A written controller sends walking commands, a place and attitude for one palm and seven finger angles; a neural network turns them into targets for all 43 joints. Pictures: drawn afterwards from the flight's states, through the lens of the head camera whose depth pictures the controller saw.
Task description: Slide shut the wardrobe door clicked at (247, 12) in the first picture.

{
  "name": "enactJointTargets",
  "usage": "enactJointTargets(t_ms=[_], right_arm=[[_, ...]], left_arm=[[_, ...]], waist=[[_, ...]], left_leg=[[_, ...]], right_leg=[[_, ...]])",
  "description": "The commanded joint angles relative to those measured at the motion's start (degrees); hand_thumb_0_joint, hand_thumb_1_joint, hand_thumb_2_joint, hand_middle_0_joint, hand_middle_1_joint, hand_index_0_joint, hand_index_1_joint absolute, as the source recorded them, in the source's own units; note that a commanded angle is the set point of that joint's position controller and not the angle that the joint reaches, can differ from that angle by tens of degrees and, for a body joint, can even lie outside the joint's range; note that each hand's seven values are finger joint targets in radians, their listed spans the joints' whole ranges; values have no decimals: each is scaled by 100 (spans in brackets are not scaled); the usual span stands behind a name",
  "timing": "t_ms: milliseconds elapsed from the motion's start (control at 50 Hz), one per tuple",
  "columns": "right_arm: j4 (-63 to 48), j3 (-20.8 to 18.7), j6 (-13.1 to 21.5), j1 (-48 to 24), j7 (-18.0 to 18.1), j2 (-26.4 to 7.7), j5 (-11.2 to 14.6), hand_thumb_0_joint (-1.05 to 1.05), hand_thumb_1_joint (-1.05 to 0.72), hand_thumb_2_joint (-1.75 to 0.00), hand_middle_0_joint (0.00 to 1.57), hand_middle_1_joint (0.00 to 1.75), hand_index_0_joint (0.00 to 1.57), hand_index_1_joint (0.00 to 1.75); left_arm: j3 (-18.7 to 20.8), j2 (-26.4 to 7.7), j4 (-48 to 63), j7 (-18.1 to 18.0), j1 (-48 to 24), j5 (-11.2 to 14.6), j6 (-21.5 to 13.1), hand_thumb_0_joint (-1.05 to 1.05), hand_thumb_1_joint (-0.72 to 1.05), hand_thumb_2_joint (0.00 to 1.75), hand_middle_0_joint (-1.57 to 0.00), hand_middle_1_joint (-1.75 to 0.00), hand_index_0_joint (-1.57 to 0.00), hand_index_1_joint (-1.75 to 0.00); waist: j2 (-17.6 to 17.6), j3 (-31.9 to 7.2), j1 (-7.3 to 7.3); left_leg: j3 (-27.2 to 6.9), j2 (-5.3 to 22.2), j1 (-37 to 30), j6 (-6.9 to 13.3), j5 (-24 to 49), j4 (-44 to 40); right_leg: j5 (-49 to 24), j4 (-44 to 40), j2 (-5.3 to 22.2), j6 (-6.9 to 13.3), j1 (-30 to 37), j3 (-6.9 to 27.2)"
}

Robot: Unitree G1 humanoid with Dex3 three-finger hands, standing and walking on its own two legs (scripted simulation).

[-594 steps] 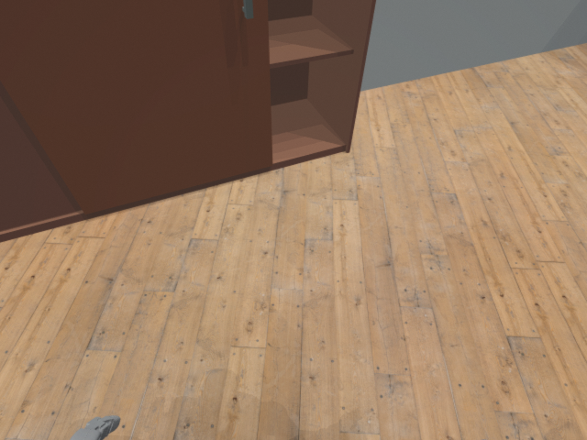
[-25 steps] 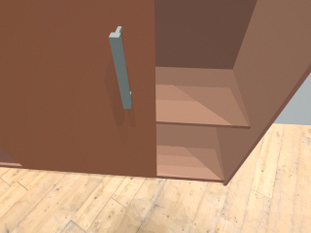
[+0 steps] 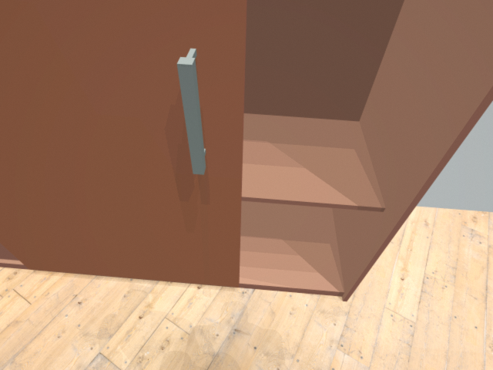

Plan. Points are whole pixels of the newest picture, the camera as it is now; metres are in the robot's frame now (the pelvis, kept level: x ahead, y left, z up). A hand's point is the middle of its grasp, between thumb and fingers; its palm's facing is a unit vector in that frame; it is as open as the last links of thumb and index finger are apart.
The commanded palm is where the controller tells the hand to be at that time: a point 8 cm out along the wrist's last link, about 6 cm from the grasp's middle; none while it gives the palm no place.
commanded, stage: come to a stop and stand still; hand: left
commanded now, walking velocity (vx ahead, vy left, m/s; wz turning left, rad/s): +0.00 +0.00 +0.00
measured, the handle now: (196, 117) +0.54 +0.14 +0.13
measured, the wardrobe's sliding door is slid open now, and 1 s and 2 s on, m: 0.44 0.44 0.44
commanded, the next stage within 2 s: look again from close up in 0.48 s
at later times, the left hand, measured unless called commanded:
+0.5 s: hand out of the picture +0.02 +0.20 -0.18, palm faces +0.03 -0.98 -0.18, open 7.4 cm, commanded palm none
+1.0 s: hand out of the picture -0.05 +0.20 -0.18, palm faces +0.03 -0.99 -0.16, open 7.4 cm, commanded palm none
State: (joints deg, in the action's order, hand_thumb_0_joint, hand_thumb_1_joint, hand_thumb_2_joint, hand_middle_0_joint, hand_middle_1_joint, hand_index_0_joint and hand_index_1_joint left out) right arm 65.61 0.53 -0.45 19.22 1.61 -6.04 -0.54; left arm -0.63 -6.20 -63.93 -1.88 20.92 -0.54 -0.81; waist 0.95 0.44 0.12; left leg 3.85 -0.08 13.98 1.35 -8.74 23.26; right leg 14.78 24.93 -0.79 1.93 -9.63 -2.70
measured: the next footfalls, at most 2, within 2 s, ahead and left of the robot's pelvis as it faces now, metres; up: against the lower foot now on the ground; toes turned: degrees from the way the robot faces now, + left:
none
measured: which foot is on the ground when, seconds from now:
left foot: down 0.00-1.00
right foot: down 0.00-1.00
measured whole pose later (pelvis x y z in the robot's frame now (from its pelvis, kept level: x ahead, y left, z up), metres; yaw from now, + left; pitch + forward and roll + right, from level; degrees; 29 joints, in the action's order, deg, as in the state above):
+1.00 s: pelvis -0.01 +0.04 +0.00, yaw +0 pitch -1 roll -1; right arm 64.0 0.4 0.4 17.1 0.8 -8.2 -0.4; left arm -1.1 -8.3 -62.8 -2.5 23.1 -1.1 -0.4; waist 1.3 -0.3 0.5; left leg 5.2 -2.4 14.1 4.7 -9.0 24.1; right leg 14.3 25.3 1.7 -1.3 -9.6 -1.6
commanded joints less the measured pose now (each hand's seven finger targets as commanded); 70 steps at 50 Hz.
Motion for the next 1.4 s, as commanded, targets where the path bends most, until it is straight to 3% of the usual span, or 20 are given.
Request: enactJointTargets(t_ms=[0,20,40,80,100,140,180,320,560,680,800,1200,1380], right_arm=[[-851,-47,146,-301,-101,-663,20,0,-90,-90,20,30,20,30],[-739,-32,137,82,-79,-424,-51,0,-90,-90,20,30,20,30],[-677,-42,150,186,-82,-485,-64,0,-90,-90,20,30,20,30],[-700,-70,187,316,-68,-610,-53,0,-90,-90,20,30,20,30],[-705,-62,198,324,-64,-630,-60,0,-90,-90,20,30,20,30],[-733,-75,220,245,-49,-702,-55,0,-90,-90,20,30,20,30],[-761,-88,221,195,-32,-748,-47,0,-90,-90,20,30,20,30],[-740,-96,233,42,-38,-846,-41,0,-90,-90,20,30,20,30],[-683,-131,202,-132,-67,-980,-26,0,-90,-90,20,30,20,30],[-585,-142,201,-111,-66,-1010,-13,0,-90,-90,20,30,20,30],[-474,-143,190,-27,-59,-961,7,0,-90,-90,20,30,20,30],[-286,-147,149,105,-57,-805,1,0,-90,-90,20,30,20,30],[-268,-154,171,150,-56,-733,-2,0,-90,-90,20,30,20,30]], left_arm=[[64,-935,143,-199,412,-63,-284,0,90,90,-20,-30,-20,-30],[71,-801,278,-174,225,-40,-277,0,90,90,-20,-30,-20,-30],[60,-778,299,-160,164,-13,-268,0,90,90,-20,-30,-20,-30],[77,-702,369,-145,132,3,-239,0,90,90,-20,-30,-20,-30],[74,-695,387,-142,85,-3,-210,0,90,90,-20,-30,-20,-30],[85,-637,406,-125,172,-15,-159,0,90,90,-20,-30,-20,-30],[83,-601,414,-118,266,-18,-135,0,90,90,-20,-30,-20,-30],[106,-709,510,-105,252,-32,-74,0,90,90,-20,-30,-20,-30],[95,-821,554,-65,269,-49,-32,0,90,90,-20,-30,-20,-30],[70,-765,443,-58,389,-52,-39,0,90,90,-20,-30,-20,-30],[59,-724,326,-70,526,-65,-41,0,90,90,-20,-30,-20,-30],[49,-558,176,-85,756,-65,-41,0,90,90,-20,-30,-20,-30],[51,-487,180,-86,764,-56,-72,0,90,90,-20,-30,-20,-30]], waist=[[-130,598,-142],[-223,293,-196],[55,94,-217],[66,-184,-215],[-125,-60,-191],[-168,84,-110],[15,186,-56],[-35,347,21],[-166,381,14],[-222,283,4],[-72,353,18],[-77,516,25],[-72,411,7]], left_leg=[[-476,487,151,-182,-380,628],[-525,349,59,-103,-558,526],[-543,365,26,-51,-343,552],[-574,434,-85,-1,-84,459],[-637,467,16,35,-9,402],[-728,551,152,89,124,264],[-757,588,219,128,122,207],[-823,612,302,156,-6,-87],[-908,628,198,128,-889,-539],[-947,681,61,137,-995,-679],[-959,701,122,156,-1070,-775],[-966,685,190,134,-1411,-914],[-889,664,44,124,-1127,-803]], right_leg=[[-1148,-875,1148,116,-822,1087],[-415,-721,1125,199,-602,1099],[-37,-635,947,226,-597,958],[-65,-390,775,215,-477,809],[-148,-274,707,205,-469,666],[-238,-44,609,177,-493,592],[-291,-10,575,146,-494,594],[-339,-7,584,74,-417,539],[-40,-292,615,6,-450,548],[-125,-335,608,-26,-430,498],[-144,-399,624,-52,-346,438],[89,-465,593,-47,-537,484],[-14,-499,615,-21,-602,581]])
